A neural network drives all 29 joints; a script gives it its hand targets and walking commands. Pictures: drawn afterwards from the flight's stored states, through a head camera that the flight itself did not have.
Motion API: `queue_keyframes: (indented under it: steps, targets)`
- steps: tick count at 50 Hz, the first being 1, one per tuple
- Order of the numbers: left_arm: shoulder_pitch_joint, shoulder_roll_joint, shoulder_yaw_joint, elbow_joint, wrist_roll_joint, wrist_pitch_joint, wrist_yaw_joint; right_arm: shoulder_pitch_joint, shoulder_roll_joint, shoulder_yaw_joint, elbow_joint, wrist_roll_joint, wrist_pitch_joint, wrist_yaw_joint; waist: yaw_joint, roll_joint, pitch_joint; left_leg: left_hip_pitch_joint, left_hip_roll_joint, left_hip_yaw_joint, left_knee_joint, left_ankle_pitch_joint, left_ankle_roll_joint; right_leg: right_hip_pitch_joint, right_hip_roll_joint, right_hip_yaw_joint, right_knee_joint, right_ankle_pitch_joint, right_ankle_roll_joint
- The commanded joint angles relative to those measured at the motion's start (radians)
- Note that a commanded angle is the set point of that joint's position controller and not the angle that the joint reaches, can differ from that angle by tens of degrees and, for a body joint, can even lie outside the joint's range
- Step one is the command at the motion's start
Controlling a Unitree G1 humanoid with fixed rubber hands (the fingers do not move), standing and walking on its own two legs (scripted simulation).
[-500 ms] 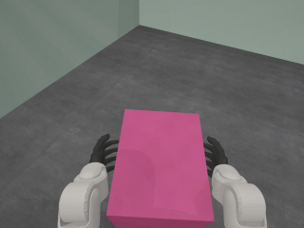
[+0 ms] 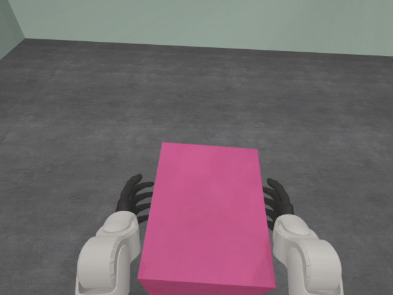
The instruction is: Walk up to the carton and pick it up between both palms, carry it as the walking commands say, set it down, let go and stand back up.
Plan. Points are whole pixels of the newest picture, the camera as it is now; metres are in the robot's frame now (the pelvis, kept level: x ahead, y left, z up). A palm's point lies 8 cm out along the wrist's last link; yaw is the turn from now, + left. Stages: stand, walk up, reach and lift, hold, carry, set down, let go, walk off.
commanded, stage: carry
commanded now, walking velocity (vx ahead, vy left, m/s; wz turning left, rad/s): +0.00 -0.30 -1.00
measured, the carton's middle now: (202, 229) +0.26 +0.01 +0.01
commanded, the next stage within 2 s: none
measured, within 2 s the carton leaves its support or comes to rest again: neither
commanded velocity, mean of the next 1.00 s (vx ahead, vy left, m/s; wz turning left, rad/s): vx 0.00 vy -0.24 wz -0.80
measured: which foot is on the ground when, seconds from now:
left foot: down 0.00-0.20, up 0.22-0.44, down 0.46-0.78, up 0.80-1.00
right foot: up 0.00-0.18, down 0.20-0.46, up 0.48-0.78, down 0.80-1.00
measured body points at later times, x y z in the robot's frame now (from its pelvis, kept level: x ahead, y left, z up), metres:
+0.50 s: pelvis -0.02 -0.21 -0.01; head +0.01 -0.19 +0.44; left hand +0.28 -0.19 +0.07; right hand +0.17 -0.44 +0.07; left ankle +0.04 -0.13 -0.72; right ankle +0.03 -0.29 -0.71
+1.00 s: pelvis -0.15 -0.38 -0.01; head -0.13 -0.40 +0.44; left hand +0.13 -0.50 +0.07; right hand -0.09 -0.67 +0.06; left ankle -0.08 -0.31 -0.67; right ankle -0.16 -0.49 -0.72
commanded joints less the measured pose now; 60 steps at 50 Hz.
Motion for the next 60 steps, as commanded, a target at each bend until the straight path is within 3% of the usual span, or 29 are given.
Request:
queue_keyframes:
  steps: [1, 5, 8, 9, 10, 11, 12, 13, 17, 20, 22, 23, 24, 25, 27, 28, 30, 32, 38, 39, 40, 41, 42, 43, 46, 49, 53, 58, 60]
  targets:
    - [-0.366, -0.836, -0.551, -0.096, -0.259, -0.010, -0.146, -0.349, 0.851, 0.496, -0.127, 0.221, -0.013, 0.138, 0.002, 0.189, -0.116, 0.221, 0.322, -0.140, -0.307, 0.576, 0.075, -0.073, -0.163, 0.088, 0.083, -0.002, 0.029]
    - [-0.316, -0.799, -0.533, -0.066, -0.242, 0.011, -0.121, -0.326, 0.770, 0.478, -0.135, 0.216, 0.013, 0.129, -0.012, 0.320, -0.126, 0.253, 0.261, 0.055, -0.253, 0.778, 0.001, 0.101, -0.095, -0.081, -0.271, -0.039, 0.053]
    - [-0.275, -0.770, -0.521, -0.033, -0.235, 0.032, -0.114, -0.282, 0.739, 0.459, -0.108, 0.198, 0.030, 0.126, -0.015, 0.359, -0.174, 0.287, 0.272, 0.091, -0.118, 0.785, -0.037, 0.221, -0.029, -0.161, -0.478, -0.010, 0.041]
    - [-0.277, -0.775, -0.522, -0.027, -0.236, 0.036, -0.115, -0.276, 0.739, 0.459, -0.101, 0.198, 0.032, 0.127, 0.000, 0.310, -0.209, 0.244, 0.249, 0.125, 0.006, 0.699, -0.064, 0.334, -0.006, -0.165, -0.603, 0.073, 0.026]
    - [-0.247, -0.777, -0.510, -0.009, -0.234, 0.037, -0.118, -0.289, 0.738, 0.463, -0.105, 0.199, 0.034, 0.130, 0.029, 0.184, -0.242, 0.108, 0.188, 0.120, 0.193, 0.400, -0.083, 0.492, 0.006, -0.098, -0.696, 0.150, -0.010]
    - [-0.237, -0.778, -0.490, 0.008, -0.236, 0.035, -0.118, -0.293, 0.752, 0.475, -0.100, 0.194, 0.041, 0.134, 0.023, -0.043, -0.199, -0.154, 0.105, 0.096, 0.348, -0.267, -0.107, 0.597, -0.134, 0.078, -0.695, 0.508, -0.055]
    - [-0.256, -0.755, -0.485, -0.031, -0.237, 0.026, -0.121, -0.325, 0.786, 0.523, -0.132, 0.213, 0.042, 0.137, 0.024, -0.360, -0.236, -0.440, -0.058, 0.019, 0.549, -0.502, -0.147, 0.692, -0.348, 0.503, -0.678, 0.869, -0.200]
    - [-0.301, -0.813, -0.513, -0.076, -0.271, 0.009, -0.123, -0.353, 0.854, 0.524, -0.118, 0.236, 0.036, 0.139, 0.013, -0.291, -0.270, -0.433, -0.003, -0.129, 0.619, -0.458, -0.144, 0.687, -0.321, 0.420, -0.562, 1.137, -0.231]
    - [-0.351, -0.937, -0.524, -0.068, -0.274, -0.045, -0.159, -0.448, 0.965, 0.592, -0.184, 0.292, -0.018, 0.152, -0.009, -0.184, -0.343, -0.194, -0.027, -0.144, 0.435, -0.173, -0.075, 0.463, -0.194, 0.237, -0.549, 0.736, -0.181]
    - [-0.340, -0.922, -0.540, -0.092, -0.264, -0.053, -0.161, -0.375, 0.936, 0.565, -0.167, 0.270, -0.032, 0.149, -0.005, -0.138, -0.313, -0.042, -0.089, -0.113, 0.198, -0.117, -0.040, 0.337, -0.196, 0.343, -0.628, 0.509, -0.211]
    - [-0.337, -0.890, -0.551, -0.105, -0.252, -0.041, -0.156, -0.322, 0.906, 0.541, -0.145, 0.257, -0.027, 0.150, -0.016, -0.122, -0.306, 0.140, -0.101, -0.105, -0.031, -0.053, -0.007, 0.220, -0.175, 0.368, -0.674, 0.380, -0.184]
    - [-0.343, -0.873, -0.555, -0.106, -0.248, -0.032, -0.152, -0.307, 0.899, 0.526, -0.130, 0.252, -0.024, 0.151, -0.039, -0.050, -0.314, 0.358, -0.030, -0.134, -0.250, 0.065, 0.030, 0.068, -0.111, 0.301, -0.621, 0.198, -0.116]
    - [-0.349, -0.858, -0.569, -0.109, -0.247, -0.019, -0.153, -0.288, 0.885, 0.500, -0.090, 0.233, -0.023, 0.150, -0.047, 0.304, -0.282, 0.411, 0.303, -0.441, -0.402, 0.110, 0.135, -0.086, -0.004, 0.129, -0.310, -0.037, -0.036]
    - [-0.405, -0.846, -0.589, -0.151, -0.259, -0.013, -0.156, -0.268, 0.886, 0.483, -0.078, 0.231, -0.026, 0.151, -0.031, 0.407, -0.203, 0.324, 0.575, -0.605, -0.420, 0.301, 0.247, -0.177, -0.086, 0.077, -0.022, -0.111, 0.000]
    - [-0.389, -0.864, -0.579, -0.115, -0.265, -0.004, -0.159, -0.303, 0.880, 0.491, -0.122, 0.217, -0.020, 0.151, -0.011, 0.130, -0.146, 0.223, 0.466, -0.408, -0.379, 0.386, 0.185, -0.119, -0.161, 0.142, 0.173, -0.057, 0.009]
    - [-0.388, -0.866, -0.572, -0.106, -0.265, -0.004, -0.158, -0.335, 0.877, 0.496, -0.140, 0.220, -0.019, 0.152, -0.007, 0.103, -0.129, 0.232, 0.387, -0.260, -0.347, 0.455, 0.132, -0.104, -0.171, 0.134, 0.160, -0.013, 0.017]
    - [-0.345, -0.849, -0.561, -0.091, -0.255, -0.002, -0.151, -0.351, 0.848, 0.501, -0.160, 0.227, -0.012, 0.149, 0.005, 0.211, -0.128, 0.234, 0.296, -0.063, -0.297, 0.677, 0.065, -0.025, -0.132, 0.039, 0.042, -0.013, 0.037]
    - [-0.334, -0.835, -0.553, -0.087, -0.248, 0.007, -0.135, -0.354, 0.811, 0.492, -0.170, 0.232, 0.002, 0.146, -0.003, 0.289, -0.135, 0.253, 0.270, 0.034, -0.274, 0.782, 0.030, 0.043, -0.112, -0.033, -0.113, -0.018, 0.046]
    - [-0.301, -0.801, -0.548, -0.056, -0.246, 0.041, -0.121, -0.305, 0.761, 0.473, -0.107, 0.208, 0.039, 0.143, -0.009, 0.347, -0.199, 0.265, 0.289, 0.130, -0.074, 0.653, -0.053, 0.292, -0.028, -0.153, -0.549, 0.050, 0.021]
    - [-0.285, -0.799, -0.536, -0.036, -0.245, 0.043, -0.124, -0.306, 0.763, 0.478, -0.103, 0.205, 0.042, 0.144, 0.008, 0.241, -0.220, 0.184, 0.236, 0.149, 0.090, 0.473, -0.078, 0.412, -0.010, -0.103, -0.643, 0.087, -0.009]
    - [-0.269, -0.805, -0.519, -0.023, -0.247, 0.040, -0.128, -0.309, 0.773, 0.485, -0.098, 0.199, 0.047, 0.147, 0.019, 0.017, -0.185, -0.053, 0.150, 0.125, 0.284, -0.142, -0.097, 0.535, -0.093, 0.047, -0.727, 0.368, -0.058]
    - [-0.270, -0.772, -0.503, -0.030, -0.238, 0.033, -0.130, -0.324, 0.791, 0.531, -0.115, 0.205, 0.053, 0.147, 0.019, -0.338, -0.194, -0.430, -0.027, 0.094, 0.509, -0.480, -0.151, 0.687, -0.339, 0.477, -0.706, 0.726, -0.185]
    - [-0.279, -0.816, -0.496, -0.049, -0.250, 0.022, -0.126, -0.373, 0.853, 0.541, -0.127, 0.233, 0.047, 0.150, 0.010, -0.316, -0.198, -0.418, -0.005, -0.101, 0.605, -0.458, -0.142, 0.620, -0.322, 0.448, -0.602, 1.100, -0.216]
    - [-0.294, -0.834, -0.501, -0.054, -0.262, 0.008, -0.136, -0.397, 0.882, 0.558, -0.128, 0.251, 0.040, 0.153, 0.002, -0.316, -0.281, -0.413, -0.019, -0.125, 0.624, -0.400, -0.118, 0.663, -0.316, 0.382, -0.562, 1.127, -0.222]
    - [-0.329, -0.948, -0.510, -0.063, -0.271, -0.041, -0.162, -0.474, 0.973, 0.612, -0.205, 0.307, -0.006, 0.164, -0.001, -0.210, -0.388, -0.251, -0.023, -0.154, 0.564, -0.174, -0.077, 0.558, -0.254, 0.263, -0.581, 0.720, -0.178]
    - [-0.315, -0.952, -0.517, -0.085, -0.257, -0.055, -0.161, -0.417, 0.955, 0.595, -0.188, 0.290, -0.019, 0.163, 0.006, -0.119, -0.352, -0.175, -0.068, -0.146, 0.400, -0.157, -0.040, 0.471, -0.286, 0.339, -0.677, 0.467, -0.215]
    - [-0.285, -0.882, -0.530, -0.083, -0.235, -0.032, -0.150, -0.328, 0.885, 0.546, -0.125, 0.254, -0.005, 0.162, 0.015, -0.051, -0.316, -0.090, -0.129, -0.135, 0.201, -0.149, 0.001, 0.424, -0.324, 0.437, -0.774, 0.374, -0.231]
    - [-0.321, -0.819, -0.537, -0.095, -0.234, 0.000, -0.136, -0.305, 0.853, 0.504, -0.081, 0.233, 0.018, 0.156, 0.001, -0.017, -0.250, 0.161, -0.166, -0.084, -0.210, -0.042, 0.031, 0.317, -0.267, 0.405, -0.850, 0.157, -0.109]
    - [-0.336, -0.791, -0.541, -0.101, -0.233, 0.017, -0.133, -0.297, 0.840, 0.484, -0.059, 0.215, 0.027, 0.150, -0.006, 0.059, -0.210, 0.288, -0.040, -0.192, -0.310, -0.059, 0.065, 0.180, -0.166, 0.304, -0.829, 0.100, 0.024]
